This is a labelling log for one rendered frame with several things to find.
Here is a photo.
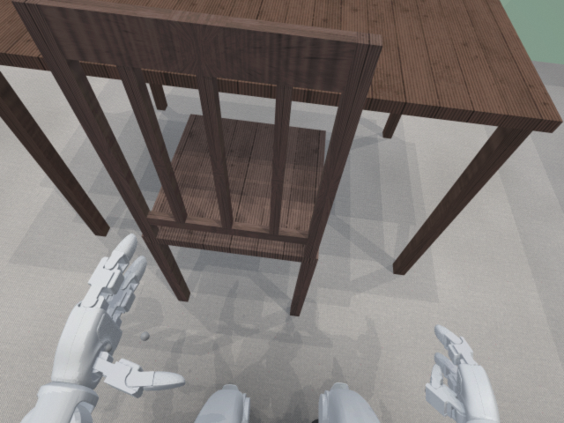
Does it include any table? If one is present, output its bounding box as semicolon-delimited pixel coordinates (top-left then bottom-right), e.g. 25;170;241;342
0;0;563;275

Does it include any robot right shin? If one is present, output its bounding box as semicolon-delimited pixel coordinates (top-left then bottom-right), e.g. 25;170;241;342
329;382;349;392

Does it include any robot left thigh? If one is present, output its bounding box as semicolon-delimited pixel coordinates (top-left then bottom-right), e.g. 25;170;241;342
194;390;250;423

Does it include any left robot forearm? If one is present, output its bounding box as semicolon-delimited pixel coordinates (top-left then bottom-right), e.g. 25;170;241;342
20;382;99;423

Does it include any robot left hand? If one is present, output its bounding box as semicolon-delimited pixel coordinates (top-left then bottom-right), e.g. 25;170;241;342
51;234;185;398

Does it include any robot right hand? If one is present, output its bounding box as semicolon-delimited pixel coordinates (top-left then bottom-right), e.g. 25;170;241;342
426;324;501;423

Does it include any chair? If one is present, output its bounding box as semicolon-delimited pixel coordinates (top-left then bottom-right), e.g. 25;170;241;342
11;0;382;316

